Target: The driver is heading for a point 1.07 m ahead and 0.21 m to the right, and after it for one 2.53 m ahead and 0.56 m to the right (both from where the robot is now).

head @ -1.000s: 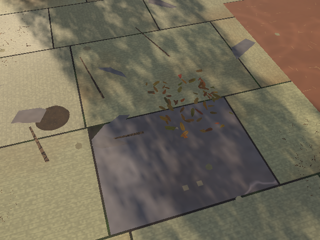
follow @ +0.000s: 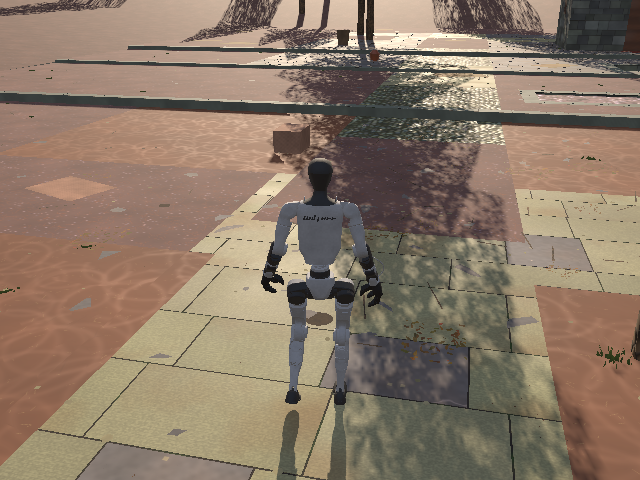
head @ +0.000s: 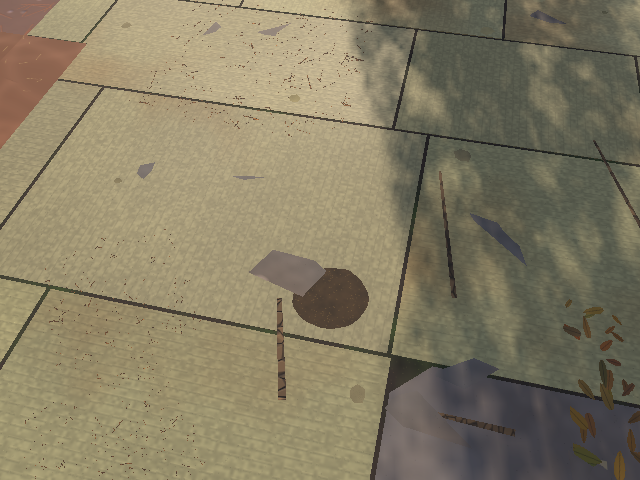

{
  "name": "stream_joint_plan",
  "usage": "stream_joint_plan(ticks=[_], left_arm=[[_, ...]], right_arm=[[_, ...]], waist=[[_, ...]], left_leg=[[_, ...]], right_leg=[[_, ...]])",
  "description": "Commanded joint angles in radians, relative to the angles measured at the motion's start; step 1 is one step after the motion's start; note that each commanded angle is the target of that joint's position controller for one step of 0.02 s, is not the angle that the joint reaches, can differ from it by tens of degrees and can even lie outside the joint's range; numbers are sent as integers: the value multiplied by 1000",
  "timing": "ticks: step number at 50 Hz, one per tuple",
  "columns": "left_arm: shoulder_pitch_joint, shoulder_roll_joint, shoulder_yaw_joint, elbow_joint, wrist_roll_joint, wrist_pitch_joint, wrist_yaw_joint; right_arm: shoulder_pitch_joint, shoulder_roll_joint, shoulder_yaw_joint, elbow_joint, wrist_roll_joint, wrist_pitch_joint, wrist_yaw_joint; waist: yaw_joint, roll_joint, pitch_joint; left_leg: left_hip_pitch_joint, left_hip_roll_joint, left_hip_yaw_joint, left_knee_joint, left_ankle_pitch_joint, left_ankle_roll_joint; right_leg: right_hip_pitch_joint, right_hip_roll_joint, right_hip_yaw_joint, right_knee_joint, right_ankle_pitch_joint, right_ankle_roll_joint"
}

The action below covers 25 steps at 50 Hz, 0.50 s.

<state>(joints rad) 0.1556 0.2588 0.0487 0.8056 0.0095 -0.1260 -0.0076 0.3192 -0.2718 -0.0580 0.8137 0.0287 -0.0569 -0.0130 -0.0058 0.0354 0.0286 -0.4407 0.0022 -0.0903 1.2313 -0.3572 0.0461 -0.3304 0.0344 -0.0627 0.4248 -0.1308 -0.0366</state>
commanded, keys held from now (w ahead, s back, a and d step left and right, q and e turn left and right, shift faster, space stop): w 0.36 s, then w+e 0.16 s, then e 0.48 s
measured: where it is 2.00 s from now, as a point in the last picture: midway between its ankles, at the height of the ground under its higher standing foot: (340, 425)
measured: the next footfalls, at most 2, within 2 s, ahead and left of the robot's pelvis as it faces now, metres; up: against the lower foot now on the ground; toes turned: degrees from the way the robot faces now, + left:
left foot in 0.36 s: +0.34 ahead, +0.17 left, +0.00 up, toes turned +6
right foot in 0.86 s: +0.56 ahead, -0.04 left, +0.00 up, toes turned -10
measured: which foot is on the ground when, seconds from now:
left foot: up 0.00-0.34, down 0.36-0.84, up 0.86-1.00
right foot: down 0.00-0.36, up 0.38-0.84, down 0.86-1.00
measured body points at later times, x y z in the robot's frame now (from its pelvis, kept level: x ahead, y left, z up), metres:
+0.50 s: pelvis +0.26 +0.08 +0.00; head +0.29 +0.10 +0.45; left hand +0.31 +0.35 -0.14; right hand +0.41 -0.18 -0.10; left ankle +0.30 +0.17 -0.74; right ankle +0.20 -0.08 -0.64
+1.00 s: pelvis +0.44 +0.05 -0.01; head +0.49 +0.03 +0.44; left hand +0.66 +0.29 -0.10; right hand +0.53 -0.25 -0.12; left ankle +0.41 +0.21 -0.64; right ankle +0.52 -0.03 -0.74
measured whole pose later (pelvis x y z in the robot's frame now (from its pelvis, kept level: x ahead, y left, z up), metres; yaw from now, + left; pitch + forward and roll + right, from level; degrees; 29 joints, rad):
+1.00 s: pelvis +0.44 +0.05 -0.01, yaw -13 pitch +3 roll +1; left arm 0.15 0.29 0.07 0.68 -0.01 -0.01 -0.02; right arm 0.13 -0.29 -0.06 0.74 -0.01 -0.03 -0.03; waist 0.01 0.01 0.05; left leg -0.52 0.00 -0.04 1.22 -0.48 -0.04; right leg -0.46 0.08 0.01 0.50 -0.10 -0.09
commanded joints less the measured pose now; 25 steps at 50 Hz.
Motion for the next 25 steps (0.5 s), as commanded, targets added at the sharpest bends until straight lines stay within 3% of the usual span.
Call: stream_joint_plan(ticks=[1,4,6,9,13,15,16,17,18,19,20,21,22,23,24,25], left_arm=[[53,79,20,-7,1,-14,-11],[78,123,34,25,-11,-22,-15],[88,143,38,34,-16,-15,-11],[118,166,39,47,-26,2,-7],[196,192,40,84,-40,23,-9],[195,204,41,93,-45,37,-7],[178,208,40,93,-45,44,-5],[182,187,31,94,-41,48,-3],[177,141,11,73,-21,45,1],[268,17,-28,44,-13,25,-4],[250,97,-10,63,-39,4,-7],[182,151,8,40,-66,-2,-10],[136,146,8,31,-61,1,-6],[112,135,12,30,-45,10,-1],[128,127,18,37,-40,28,0],[146,106,17,43,-42,44,-1]], right_arm=[[48,-22,-9,-68,3,-1,4],[-38,-13,1,-109,-15,2,3],[-97,-17,8,-129,-22,-8,11],[-206,-13,19,-154,-17,-24,27],[-312,-39,16,-202,-5,-28,42],[-303,-60,8,-212,-7,-31,48],[-239,-79,-4,-196,-11,-33,48],[-103,-121,-30,-151,-16,-32,42],[85,-199,-60,-113,-23,-28,29],[155,-306,-79,-105,-36,-22,24],[175,-217,-58,-104,-30,-29,27],[114,-164,-40,-108,-30,-36,29],[38,-126,-28,-118,-28,-39,32],[-23,-93,-20,-120,-30,-43,36],[-60,-65,-14,-119,-34,-51,38],[-72,-61,-16,-110,-37,-60,40]], waist=[[-5,-103,-50],[-4,-78,-10],[7,-71,-10],[45,-83,5],[76,-108,24],[51,-121,18],[4,-121,-14],[-58,-100,-94],[-135,-14,-224],[-89,256,-323],[-117,187,-365],[-103,138,-234],[-71,77,-174],[-42,49,-121],[-9,62,-97],[8,66,-85]], left_leg=[[-161,107,-33,-23,47,4],[-224,126,-23,-179,115,-8],[-236,138,3,-304,224,-13],[-170,113,66,-491,343,-19],[-146,85,90,-617,301,-5],[-95,63,110,-669,242,23],[11,34,135,-710,244,41],[200,0,155,-731,243,66],[476,131,0,-722,248,121],[784,387,-478,-838,106,272],[778,419,-632,-926,45,289],[678,392,-473,-923,103,244],[557,346,-330,-936,185,210],[452,305,-235,-971,237,188],[381,275,-160,-1008,274,168],[335,264,-115,-1040,305,165]], right_leg=[[156,-272,287,-271,9,-184],[149,-288,222,-318,90,-217],[175,-276,173,-322,127,-210],[165,-239,90,-303,147,-174],[255,-286,103,-261,96,-149],[296,-310,108,-207,136,-131],[292,-296,86,-127,253,-111],[260,-246,39,45,391,-84],[93,-189,-19,337,275,-38],[-315,-18,-20,719,-292,24],[-427,-28,153,882,-435,11],[-491,-76,171,913,-362,-9],[-459,-123,153,871,-270,-12],[-422,-152,153,812,-204,-7],[-362,-175,165,773,-155,-4],[-320,-174,166,759,-122,1]])
Velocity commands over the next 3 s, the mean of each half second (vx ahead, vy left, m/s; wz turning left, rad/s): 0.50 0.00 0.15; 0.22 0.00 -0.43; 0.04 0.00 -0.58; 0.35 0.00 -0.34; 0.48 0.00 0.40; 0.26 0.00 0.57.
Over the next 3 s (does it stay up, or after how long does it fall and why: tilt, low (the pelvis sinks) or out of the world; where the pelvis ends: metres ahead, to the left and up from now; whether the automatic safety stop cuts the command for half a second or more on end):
stays up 0.95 -0.32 0.00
